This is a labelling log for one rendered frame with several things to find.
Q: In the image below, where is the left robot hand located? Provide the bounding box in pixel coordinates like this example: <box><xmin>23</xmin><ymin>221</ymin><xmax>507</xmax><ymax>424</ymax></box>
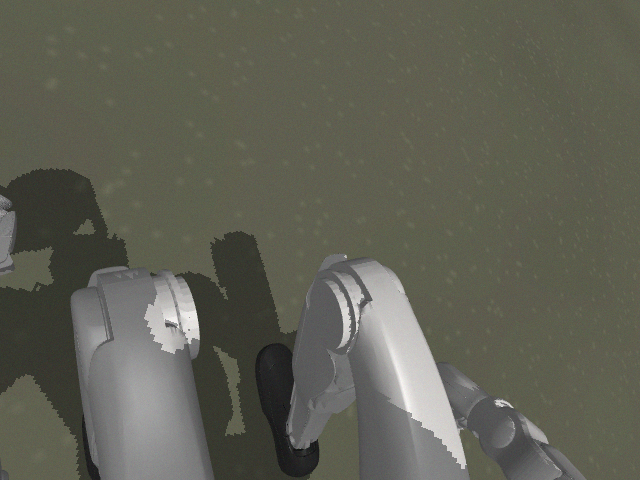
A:
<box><xmin>0</xmin><ymin>194</ymin><xmax>17</xmax><ymax>276</ymax></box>

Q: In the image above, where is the right robot foot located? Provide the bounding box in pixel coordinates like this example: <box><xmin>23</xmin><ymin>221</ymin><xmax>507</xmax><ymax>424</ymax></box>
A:
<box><xmin>255</xmin><ymin>343</ymin><xmax>319</xmax><ymax>477</ymax></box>

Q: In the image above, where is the right robot hand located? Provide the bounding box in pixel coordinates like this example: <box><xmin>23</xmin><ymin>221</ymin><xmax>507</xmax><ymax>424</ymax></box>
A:
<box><xmin>435</xmin><ymin>362</ymin><xmax>492</xmax><ymax>434</ymax></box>

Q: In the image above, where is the left robot foot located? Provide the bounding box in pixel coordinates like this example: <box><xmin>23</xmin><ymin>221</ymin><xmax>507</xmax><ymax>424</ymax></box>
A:
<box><xmin>82</xmin><ymin>413</ymin><xmax>101</xmax><ymax>480</ymax></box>

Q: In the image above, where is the right robot arm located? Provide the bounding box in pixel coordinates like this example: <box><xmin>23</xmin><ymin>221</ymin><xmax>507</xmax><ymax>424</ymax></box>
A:
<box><xmin>467</xmin><ymin>396</ymin><xmax>587</xmax><ymax>480</ymax></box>

